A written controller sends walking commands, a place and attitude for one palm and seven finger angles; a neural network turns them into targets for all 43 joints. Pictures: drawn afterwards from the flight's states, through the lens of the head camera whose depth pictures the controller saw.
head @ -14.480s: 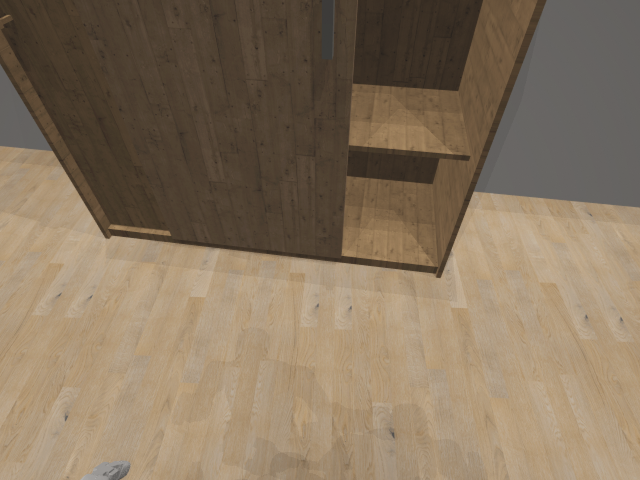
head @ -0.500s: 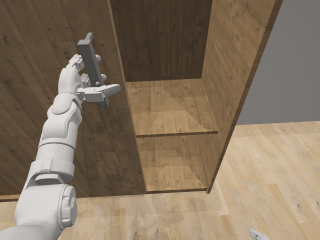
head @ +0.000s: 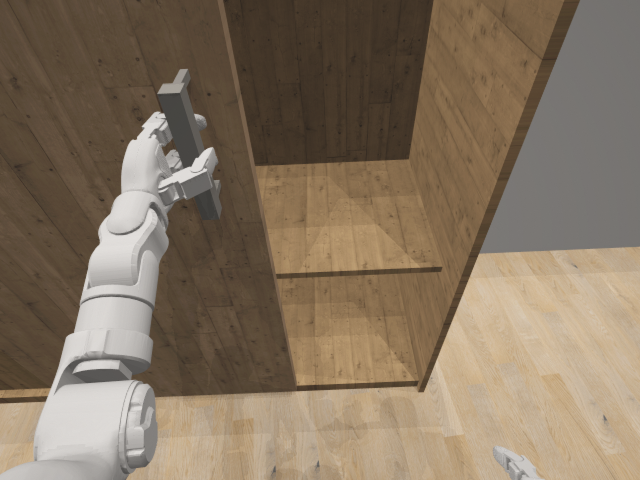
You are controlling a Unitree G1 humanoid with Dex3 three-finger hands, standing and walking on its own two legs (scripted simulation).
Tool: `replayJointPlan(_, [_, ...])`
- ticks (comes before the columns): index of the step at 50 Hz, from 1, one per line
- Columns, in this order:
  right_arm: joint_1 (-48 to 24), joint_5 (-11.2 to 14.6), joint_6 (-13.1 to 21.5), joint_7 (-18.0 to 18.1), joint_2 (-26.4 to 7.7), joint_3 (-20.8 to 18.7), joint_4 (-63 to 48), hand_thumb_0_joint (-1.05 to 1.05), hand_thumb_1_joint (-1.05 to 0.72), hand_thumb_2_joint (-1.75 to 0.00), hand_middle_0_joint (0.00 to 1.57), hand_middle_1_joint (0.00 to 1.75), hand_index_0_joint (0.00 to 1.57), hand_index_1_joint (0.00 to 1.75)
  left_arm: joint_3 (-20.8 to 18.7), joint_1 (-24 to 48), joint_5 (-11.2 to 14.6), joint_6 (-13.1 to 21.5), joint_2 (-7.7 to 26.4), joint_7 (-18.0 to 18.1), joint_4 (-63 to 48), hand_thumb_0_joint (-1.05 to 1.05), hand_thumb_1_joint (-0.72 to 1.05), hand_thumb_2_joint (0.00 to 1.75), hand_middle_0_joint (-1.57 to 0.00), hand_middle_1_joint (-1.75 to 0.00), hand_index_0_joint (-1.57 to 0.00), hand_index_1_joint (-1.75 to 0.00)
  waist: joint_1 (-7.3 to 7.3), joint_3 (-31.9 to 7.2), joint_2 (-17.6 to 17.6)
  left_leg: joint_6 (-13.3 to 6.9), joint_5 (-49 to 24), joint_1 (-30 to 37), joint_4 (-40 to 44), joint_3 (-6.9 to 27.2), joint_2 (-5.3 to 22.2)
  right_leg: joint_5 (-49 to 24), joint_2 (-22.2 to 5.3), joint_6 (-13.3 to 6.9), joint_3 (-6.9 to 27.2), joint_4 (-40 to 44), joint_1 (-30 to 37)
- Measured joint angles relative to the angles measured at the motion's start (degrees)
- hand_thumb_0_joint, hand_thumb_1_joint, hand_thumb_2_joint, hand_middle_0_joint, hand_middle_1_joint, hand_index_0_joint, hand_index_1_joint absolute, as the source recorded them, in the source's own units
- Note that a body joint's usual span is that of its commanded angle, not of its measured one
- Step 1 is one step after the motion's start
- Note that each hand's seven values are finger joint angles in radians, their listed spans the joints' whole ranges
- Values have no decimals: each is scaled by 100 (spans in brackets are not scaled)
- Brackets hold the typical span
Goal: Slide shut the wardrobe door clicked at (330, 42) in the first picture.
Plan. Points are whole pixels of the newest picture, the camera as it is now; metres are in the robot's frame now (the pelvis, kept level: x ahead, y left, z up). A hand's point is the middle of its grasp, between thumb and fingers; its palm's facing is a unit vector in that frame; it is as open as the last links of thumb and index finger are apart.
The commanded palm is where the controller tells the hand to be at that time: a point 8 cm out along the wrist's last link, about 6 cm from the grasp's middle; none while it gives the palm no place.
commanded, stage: grip the handle and tug to test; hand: left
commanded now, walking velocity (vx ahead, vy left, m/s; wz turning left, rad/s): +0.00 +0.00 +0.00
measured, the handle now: (198, 149) +0.49 +0.17 +0.19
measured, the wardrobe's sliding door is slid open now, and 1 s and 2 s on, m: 0.38 0.38 0.38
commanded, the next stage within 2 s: tug the door sideways, standing still in 0.56 s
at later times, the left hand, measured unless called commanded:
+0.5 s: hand (202, 172) +0.42 +0.15 +0.20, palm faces +0.08 -1.00 -0.01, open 6.8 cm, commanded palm +0.37 +0.20 +0.20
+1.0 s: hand (209, 169) +0.43 +0.14 +0.20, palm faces +0.12 -0.99 -0.02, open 6.0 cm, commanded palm +0.41 +0.16 +0.20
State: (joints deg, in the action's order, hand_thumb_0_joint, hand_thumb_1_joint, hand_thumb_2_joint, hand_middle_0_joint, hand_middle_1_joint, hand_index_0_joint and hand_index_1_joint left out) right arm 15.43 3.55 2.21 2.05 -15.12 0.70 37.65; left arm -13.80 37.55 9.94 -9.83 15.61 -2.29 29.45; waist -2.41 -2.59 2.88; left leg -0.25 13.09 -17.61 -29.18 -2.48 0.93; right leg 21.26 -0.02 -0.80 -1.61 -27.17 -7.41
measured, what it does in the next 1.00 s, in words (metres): stands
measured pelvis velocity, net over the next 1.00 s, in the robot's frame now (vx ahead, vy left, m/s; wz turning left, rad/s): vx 0.02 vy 0.00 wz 0.05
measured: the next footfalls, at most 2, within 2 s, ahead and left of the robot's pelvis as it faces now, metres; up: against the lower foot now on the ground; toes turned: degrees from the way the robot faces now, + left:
none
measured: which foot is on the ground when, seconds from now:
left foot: down 0.00-1.00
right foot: down 0.00-1.00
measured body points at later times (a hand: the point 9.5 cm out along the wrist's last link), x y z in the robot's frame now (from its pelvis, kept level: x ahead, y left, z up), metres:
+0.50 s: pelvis +0.01 +0.00 +0.00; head +0.00 -0.03 +0.45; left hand +0.41 +0.20 +0.20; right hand +0.13 -0.26 -0.11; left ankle +0.02 +0.12 -0.74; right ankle -0.08 -0.11 -0.73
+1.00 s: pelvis +0.02 +0.00 +0.00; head +0.03 -0.03 +0.45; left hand +0.42 +0.19 +0.20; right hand +0.18 -0.24 -0.11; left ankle +0.02 +0.12 -0.74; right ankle -0.08 -0.11 -0.73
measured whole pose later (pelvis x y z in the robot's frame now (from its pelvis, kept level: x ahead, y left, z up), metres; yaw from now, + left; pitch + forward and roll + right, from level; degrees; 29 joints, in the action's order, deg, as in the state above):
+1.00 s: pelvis +0.02 +0.00 +0.00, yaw +3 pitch +3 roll +1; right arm 12.3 3.0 1.0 2.0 -14.5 0.5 37.8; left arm -8.8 36.9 9.0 -14.6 10.8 2.7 22.2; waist 0.1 -3.1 2.8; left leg -0.1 14.7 -17.9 -30.0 0.1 -0.4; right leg 22.7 -0.7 -1.0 -3.4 -28.1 -6.8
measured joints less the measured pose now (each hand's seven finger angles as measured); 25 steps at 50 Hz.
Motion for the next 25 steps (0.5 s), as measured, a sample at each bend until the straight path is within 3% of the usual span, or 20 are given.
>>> replayJointPlan(12, [-60,4,-85,22,-16,10,-45,1,-91,-90,20,29,20,30,32,89,15,-41,8,8,81,1,62,80,-31,-135,-27,-136,21,-6,0,20,2,-39,-32,51,-4,31,4,-23,-49,-47,-28])
replayJointPlan(25, [17,7,-140,-21,-19,22,-169,1,-91,-90,20,29,20,30,-103,-463,67,-155,47,43,-585,0,65,77,-28,-136,-22,-133,-73,-45,12,26,48,98,57,-57,16,33,8,-20,64,31,58])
